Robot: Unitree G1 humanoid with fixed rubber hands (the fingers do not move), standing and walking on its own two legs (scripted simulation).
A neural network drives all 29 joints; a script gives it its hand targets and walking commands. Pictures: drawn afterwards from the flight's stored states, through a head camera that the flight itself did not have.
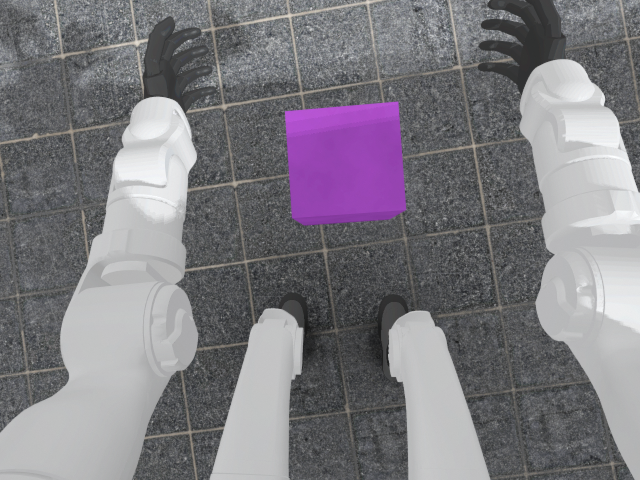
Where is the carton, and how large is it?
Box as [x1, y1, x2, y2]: [285, 102, 405, 225]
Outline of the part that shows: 397,102 285,111 292,218 304,225 388,219 405,209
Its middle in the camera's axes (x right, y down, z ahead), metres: +0.05 -0.14 +0.84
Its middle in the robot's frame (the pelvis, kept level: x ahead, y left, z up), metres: +0.51 +0.01 -0.52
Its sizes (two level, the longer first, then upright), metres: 0.210 0.200 0.250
